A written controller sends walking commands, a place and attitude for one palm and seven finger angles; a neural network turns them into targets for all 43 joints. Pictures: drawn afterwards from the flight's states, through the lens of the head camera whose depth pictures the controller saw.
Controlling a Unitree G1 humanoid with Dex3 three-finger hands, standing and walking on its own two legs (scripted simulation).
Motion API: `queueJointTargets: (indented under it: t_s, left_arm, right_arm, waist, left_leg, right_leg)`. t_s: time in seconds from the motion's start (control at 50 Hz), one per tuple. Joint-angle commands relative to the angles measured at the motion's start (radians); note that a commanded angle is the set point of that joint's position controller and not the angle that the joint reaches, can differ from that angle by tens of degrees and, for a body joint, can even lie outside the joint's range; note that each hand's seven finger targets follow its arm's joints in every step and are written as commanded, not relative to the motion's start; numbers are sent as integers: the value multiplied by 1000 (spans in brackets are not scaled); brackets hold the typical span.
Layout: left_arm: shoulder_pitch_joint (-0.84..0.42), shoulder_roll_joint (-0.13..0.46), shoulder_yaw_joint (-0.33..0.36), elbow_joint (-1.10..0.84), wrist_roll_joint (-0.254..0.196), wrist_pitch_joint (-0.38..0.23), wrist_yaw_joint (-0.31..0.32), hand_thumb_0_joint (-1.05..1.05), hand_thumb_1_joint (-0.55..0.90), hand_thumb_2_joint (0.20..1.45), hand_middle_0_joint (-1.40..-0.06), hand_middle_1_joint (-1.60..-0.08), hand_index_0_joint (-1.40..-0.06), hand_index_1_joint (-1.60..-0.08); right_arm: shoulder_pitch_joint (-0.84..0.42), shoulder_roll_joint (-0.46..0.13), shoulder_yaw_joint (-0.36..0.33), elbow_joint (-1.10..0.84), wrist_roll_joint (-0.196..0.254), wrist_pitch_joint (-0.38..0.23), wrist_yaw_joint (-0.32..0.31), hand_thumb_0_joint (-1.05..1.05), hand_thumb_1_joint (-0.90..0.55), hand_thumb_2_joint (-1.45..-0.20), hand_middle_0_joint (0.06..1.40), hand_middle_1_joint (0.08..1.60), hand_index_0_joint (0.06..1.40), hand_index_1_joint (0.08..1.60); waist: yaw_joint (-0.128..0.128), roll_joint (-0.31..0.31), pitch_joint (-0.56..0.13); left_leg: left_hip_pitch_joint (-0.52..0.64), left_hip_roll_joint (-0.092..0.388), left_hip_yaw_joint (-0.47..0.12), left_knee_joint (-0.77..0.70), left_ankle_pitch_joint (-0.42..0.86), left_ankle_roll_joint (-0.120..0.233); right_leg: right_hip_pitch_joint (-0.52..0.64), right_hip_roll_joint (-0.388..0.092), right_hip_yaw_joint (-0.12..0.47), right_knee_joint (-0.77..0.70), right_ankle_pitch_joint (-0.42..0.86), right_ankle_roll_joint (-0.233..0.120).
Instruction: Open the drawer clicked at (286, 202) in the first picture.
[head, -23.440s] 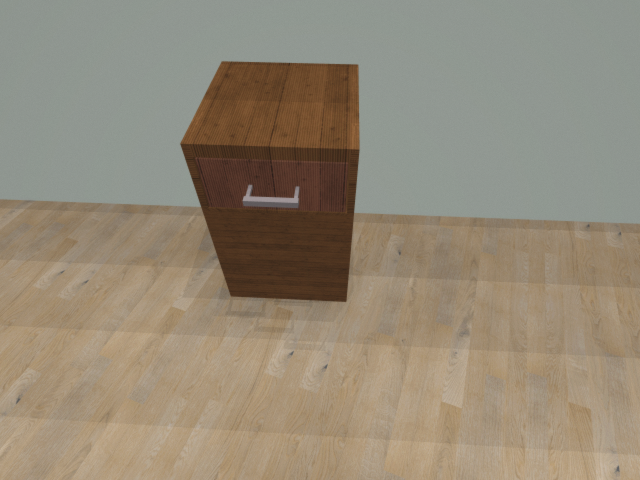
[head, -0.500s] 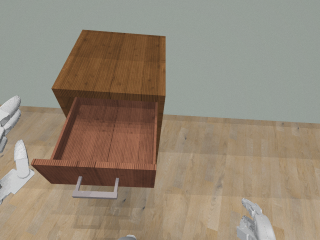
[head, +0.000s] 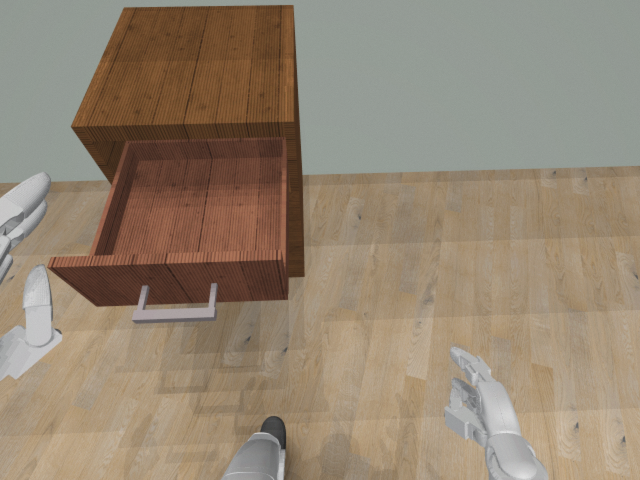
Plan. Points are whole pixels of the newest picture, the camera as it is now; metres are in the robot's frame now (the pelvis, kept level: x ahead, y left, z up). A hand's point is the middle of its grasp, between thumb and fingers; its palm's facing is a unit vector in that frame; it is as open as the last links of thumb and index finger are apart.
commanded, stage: stop stepping back and stand still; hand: left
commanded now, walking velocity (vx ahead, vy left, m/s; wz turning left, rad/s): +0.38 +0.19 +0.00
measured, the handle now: (177, 303) +0.40 +0.28 -0.20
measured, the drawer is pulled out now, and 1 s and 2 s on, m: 0.29 0.29 0.29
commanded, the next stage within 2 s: let the arm hang, fingers relaxed in 0.98 s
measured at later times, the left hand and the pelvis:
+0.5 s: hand out of the picture +0.07 +0.18 +0.20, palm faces +0.37 -0.74 -0.57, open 7.4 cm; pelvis -0.10 -0.05 +0.00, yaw +5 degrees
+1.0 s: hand out of the picture +0.03 +0.17 +0.20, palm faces +0.37 -0.78 -0.50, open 7.4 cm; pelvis -0.15 -0.07 +0.01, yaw +5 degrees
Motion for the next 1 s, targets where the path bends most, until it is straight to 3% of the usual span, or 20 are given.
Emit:
queueJointTargets:
  t_s: [0.0,0.04,0.08,0.14,0.24,0.28,0.34,0.38,0.46,0.5,0.52,0.54,0.56,0.66,0.72,0.8,0.84,0.88,0.92,0.98]
  left_arm:
    - [153,108,143,-104,3,-77,28,0,900,900,-200,-300,-200,-300]
    - [164,78,162,-18,11,-39,56,0,900,900,-200,-300,-200,-300]
    - [144,48,126,74,41,-19,85,0,900,900,-200,-300,-200,-300]
    - [-25,41,58,76,64,-47,116,0,900,900,-200,-300,-200,-300]
    - [-23,37,18,-71,77,-59,151,0,900,900,-200,-300,-200,-300]
    - [4,49,26,-171,64,-72,156,0,900,900,-200,-300,-200,-300]
    - [64,97,86,-226,62,-88,133,0,900,900,-200,-300,-200,-300]
    - [100,105,105,-219,77,-63,128,0,900,900,-200,-300,-200,-300]
    - [50,51,97,-26,54,-54,97,0,900,900,-200,-300,-200,-300]
    - [2,47,86,101,54,-42,80,0,900,900,-200,-300,-200,-300]
    - [-25,62,90,128,53,-35,76,0,900,900,-200,-300,-200,-300]
    - [-67,49,79,151,50,-34,71,0,900,900,-200,-300,-200,-300]
    - [-102,5,30,169,61,-38,53,0,900,900,-200,-300,-200,-300]
    - [-180,36,-9,-8,70,-80,53,0,900,900,-200,-300,-200,-300]
    - [-143,56,-19,-157,86,-90,85,0,900,900,-200,-300,-200,-300]
    - [33,70,29,-189,94,-77,124,0,900,900,-200,-300,-200,-300]
    - [83,42,30,-117,82,-88,123,0,900,900,-200,-300,-200,-300]
    - [16,62,70,-111,85,-100,119,0,900,900,-200,-300,-200,-300]
    - [33,68,96,-42,58,-86,107,0,900,900,-200,-300,-200,-300]
    - [85,47,107,49,60,-67,93,0,900,900,-200,-300,-200,-300]
  right_arm:
    - [-10,-148,-112,-170,78,-10,-9,0,-900,-900,200,300,200,300]
    - [-4,-118,-107,-150,65,18,-29,0,-900,-900,200,300,200,300]
    - [-24,-68,-66,-155,51,51,-51,0,-900,-900,200,300,200,300]
    - [-10,-109,-59,-151,47,32,-70,0,-900,-900,200,300,200,300]
    - [27,-128,-72,-167,45,6,-65,0,-900,-900,200,300,200,300]
    - [50,-126,-73,-183,41,4,-58,0,-900,-900,200,300,200,300]
    - [101,-137,-98,-167,48,-35,-22,0,-900,-900,200,300,200,300]
    - [89,-114,-75,-152,34,-40,-20,0,-900,-900,200,300,200,300]
    - [67,-158,-78,-126,52,-39,-20,0,-900,-900,200,300,200,300]
    - [63,-151,-81,-113,59,-28,-28,0,-900,-900,200,300,200,300]
    - [33,-148,-90,-134,66,-18,-26,0,-900,-900,200,300,200,300]
    - [20,-157,-94,-150,69,-14,-22,0,-900,-900,200,300,200,300]
    - [63,-165,-107,-124,57,-11,-13,0,-900,-900,200,300,200,300]
    - [41,-142,-77,-104,35,-26,-21,0,-900,-900,200,300,200,300]
    - [66,-134,-77,-108,25,-76,-41,0,-900,-900,200,300,200,300]
    - [84,-107,-58,-123,18,-94,-54,0,-900,-900,200,300,200,300]
    - [114,-125,-61,-133,23,-90,-53,0,-900,-900,200,300,200,300]
    - [116,-127,-77,-135,16,-83,-46,0,-900,-900,200,300,200,300]
    - [129,-104,-76,-112,46,-78,-32,0,-900,-900,200,300,200,300]
    - [120,-129,-92,-90,57,-67,-22,0,-900,-900,200,300,200,300]
  waist:
    - [26,-366,-252]
    - [-8,-237,-197]
    - [-24,-146,-134]
    - [-25,-186,-110]
    - [6,-218,-255]
    - [-5,-91,-290]
    - [-3,133,-241]
    - [-8,241,-147]
    - [19,46,-62]
    - [21,-161,-34]
    - [18,-358,-32]
    - [22,-407,-15]
    - [-10,-348,42]
    - [-17,-149,-81]
    - [10,-157,-143]
    - [22,-87,-206]
    - [0,44,-170]
    - [-3,247,-101]
    - [-14,140,-60]
    - [1,10,11]
  left_leg:
    - [149,-193,72,606,-439,-14]
    - [53,-150,12,823,-469,-9]
    - [5,-102,28,688,-431,-10]
    - [50,-95,72,411,-459,19]
    - [251,-142,166,-91,-328,71]
    - [421,-85,158,-240,-34,86]
    - [753,163,-18,-142,429,159]
    - [572,182,-101,-127,266,202]
    - [164,121,33,-62,-235,150]
    - [-3,-12,106,193,-544,108]
    - [-20,-104,142,473,-566,76]
    - [-27,-132,50,714,-505,66]
    - [5,-110,-16,797,-382,57]
    - [128,-96,78,609,-196,49]
    - [261,-136,162,331,-303,72]
    - [386,-128,168,-89,-383,107]
    - [399,-51,65,-278,-391,138]
    - [414,176,-185,-308,-254,235]
    - [397,230,-236,-255,-147,268]
    - [344,194,-102,-176,-32,214]
  right_leg:
    - [-77,-391,246,-296,540,-50]
    - [-112,-412,181,-189,738,-104]
    - [-15,-369,130,-143,862,-87]
    - [116,-383,161,-73,1011,-61]
    - [324,-355,167,53,1151,68]
    - [258,-288,104,160,973,88]
    - [-256,-135,-2,335,29,88]
    - [-285,-131,-18,345,-124,52]
    - [63,-115,-55,92,33,54]
    - [156,-162,58,-50,51,53]
    - [53,-304,326,-226,-157,0]
    - [-101,-434,592,-402,-377,-2]
    - [-236,-432,589,-437,-426,37]
    - [-231,-332,262,-403,-295,56]
    - [-152,-334,243,-440,-258,94]
    - [-25,-338,215,-328,-222,12]
    - [1,-230,131,-116,-137,17]
    - [-183,-63,-24,375,-93,82]
    - [-349,-87,54,671,-84,53]
    - [-347,-136,47,531,-6,37]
